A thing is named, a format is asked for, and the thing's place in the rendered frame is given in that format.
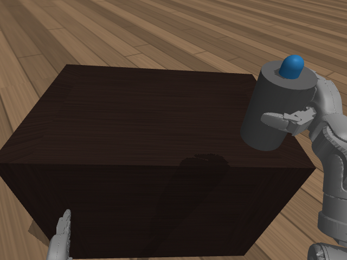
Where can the bottle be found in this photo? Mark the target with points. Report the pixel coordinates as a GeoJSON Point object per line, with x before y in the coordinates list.
{"type": "Point", "coordinates": [282, 87]}

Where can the left robot hand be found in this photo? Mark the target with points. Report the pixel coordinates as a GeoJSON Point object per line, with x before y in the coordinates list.
{"type": "Point", "coordinates": [59, 244]}

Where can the right robot hand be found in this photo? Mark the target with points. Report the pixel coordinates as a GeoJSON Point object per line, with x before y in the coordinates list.
{"type": "Point", "coordinates": [325, 99]}

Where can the right robot arm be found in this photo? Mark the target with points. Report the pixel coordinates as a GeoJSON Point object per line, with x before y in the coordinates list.
{"type": "Point", "coordinates": [329, 143]}

